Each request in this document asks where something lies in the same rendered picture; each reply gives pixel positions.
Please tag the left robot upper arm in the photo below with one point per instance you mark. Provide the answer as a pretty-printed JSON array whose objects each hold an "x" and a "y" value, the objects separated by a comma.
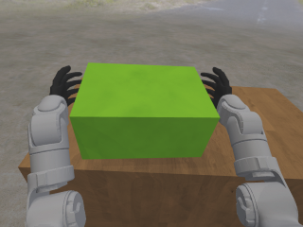
[{"x": 63, "y": 209}]

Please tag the right robot forearm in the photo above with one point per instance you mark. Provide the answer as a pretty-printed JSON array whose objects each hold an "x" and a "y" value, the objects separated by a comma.
[{"x": 253, "y": 158}]

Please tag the carton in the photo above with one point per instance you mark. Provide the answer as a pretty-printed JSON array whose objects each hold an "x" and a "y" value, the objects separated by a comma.
[{"x": 137, "y": 111}]

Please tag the pedestal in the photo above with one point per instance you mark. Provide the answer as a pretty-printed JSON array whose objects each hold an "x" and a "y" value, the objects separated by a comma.
[{"x": 185, "y": 191}]

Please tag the robot left hand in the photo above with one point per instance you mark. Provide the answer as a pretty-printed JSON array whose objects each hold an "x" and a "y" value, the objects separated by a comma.
[{"x": 60, "y": 84}]

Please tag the right robot upper arm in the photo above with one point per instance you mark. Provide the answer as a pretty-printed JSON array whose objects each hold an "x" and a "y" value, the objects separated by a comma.
[{"x": 267, "y": 204}]

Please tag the left robot forearm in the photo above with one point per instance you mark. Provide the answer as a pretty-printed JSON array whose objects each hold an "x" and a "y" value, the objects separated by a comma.
[{"x": 48, "y": 147}]

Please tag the robot right hand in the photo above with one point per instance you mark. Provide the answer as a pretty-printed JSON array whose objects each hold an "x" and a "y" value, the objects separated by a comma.
[{"x": 221, "y": 87}]

